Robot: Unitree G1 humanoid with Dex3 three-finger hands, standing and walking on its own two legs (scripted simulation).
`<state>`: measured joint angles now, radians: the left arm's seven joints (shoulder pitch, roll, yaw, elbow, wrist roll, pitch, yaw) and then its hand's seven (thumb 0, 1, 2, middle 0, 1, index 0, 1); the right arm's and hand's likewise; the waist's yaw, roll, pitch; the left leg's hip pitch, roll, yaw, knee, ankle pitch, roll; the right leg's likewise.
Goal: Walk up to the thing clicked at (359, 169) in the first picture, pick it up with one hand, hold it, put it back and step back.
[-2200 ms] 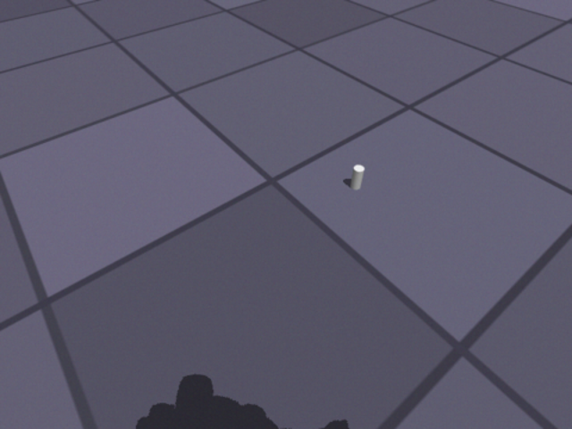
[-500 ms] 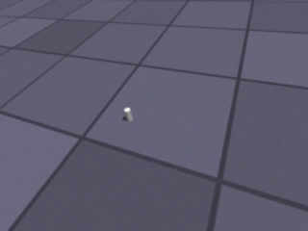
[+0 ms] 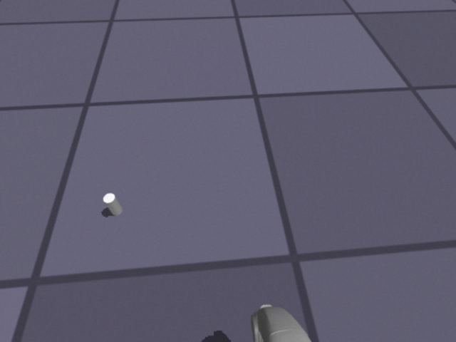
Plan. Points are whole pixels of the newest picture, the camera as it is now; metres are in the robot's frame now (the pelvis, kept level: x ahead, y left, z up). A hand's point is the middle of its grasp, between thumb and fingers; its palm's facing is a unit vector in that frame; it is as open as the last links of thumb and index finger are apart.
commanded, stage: walk up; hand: left
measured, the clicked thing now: (113, 204) +0.82 +0.44 -0.71
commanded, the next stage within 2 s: none
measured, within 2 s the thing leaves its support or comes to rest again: neither
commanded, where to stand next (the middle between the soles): +0.41 +0.61 m, yaw -52 degrees
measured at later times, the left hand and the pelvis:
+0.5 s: hand out of the picture +0.27 +0.47 -0.13, palm faces -0.24 -0.75 -0.61, open 7.4 cm; pelvis +0.17 +0.17 -0.03, yaw -15 degrees
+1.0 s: hand out of the picture +0.50 +0.59 -0.14, palm faces -0.43 -0.67 -0.61, open 7.4 cm; pelvis +0.27 +0.37 -0.05, yaw -28 degrees
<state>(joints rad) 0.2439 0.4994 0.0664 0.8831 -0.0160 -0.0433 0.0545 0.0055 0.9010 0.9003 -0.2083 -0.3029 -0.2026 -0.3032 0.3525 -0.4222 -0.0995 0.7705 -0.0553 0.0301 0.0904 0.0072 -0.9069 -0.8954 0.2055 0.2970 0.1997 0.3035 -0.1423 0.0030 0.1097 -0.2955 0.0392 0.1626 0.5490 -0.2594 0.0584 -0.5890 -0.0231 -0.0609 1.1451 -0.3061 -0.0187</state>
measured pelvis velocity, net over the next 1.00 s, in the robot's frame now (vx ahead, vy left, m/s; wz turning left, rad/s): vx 0.27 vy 0.37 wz -0.48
